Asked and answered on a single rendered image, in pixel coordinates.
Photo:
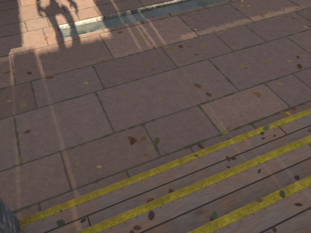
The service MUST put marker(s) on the stairs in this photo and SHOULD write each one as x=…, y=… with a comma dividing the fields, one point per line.
x=257, y=182

